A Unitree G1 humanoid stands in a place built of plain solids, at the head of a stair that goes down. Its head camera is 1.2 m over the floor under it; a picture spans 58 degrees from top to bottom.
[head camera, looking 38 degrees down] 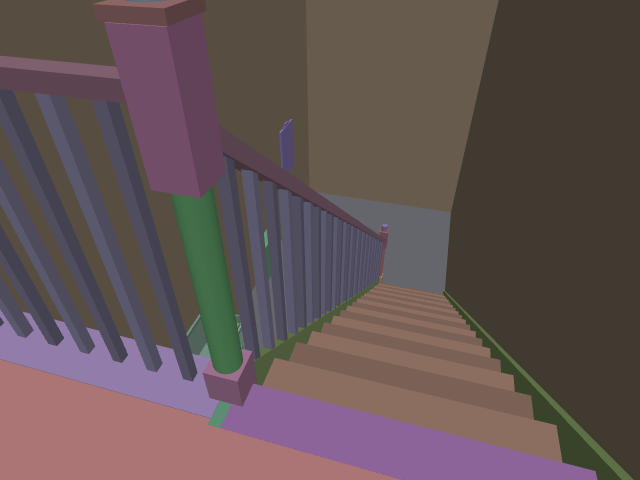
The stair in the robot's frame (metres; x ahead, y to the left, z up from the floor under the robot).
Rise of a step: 0.21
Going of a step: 0.25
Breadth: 1.02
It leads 16 degrees to the right of straight ahead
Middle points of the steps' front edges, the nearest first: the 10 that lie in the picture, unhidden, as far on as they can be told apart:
0.66 -0.26 0.00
0.91 -0.31 -0.20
1.15 -0.38 -0.41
1.39 -0.45 -0.61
1.63 -0.52 -0.82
1.87 -0.59 -1.02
2.11 -0.65 -1.23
2.35 -0.72 -1.43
2.60 -0.79 -1.64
2.84 -0.86 -1.84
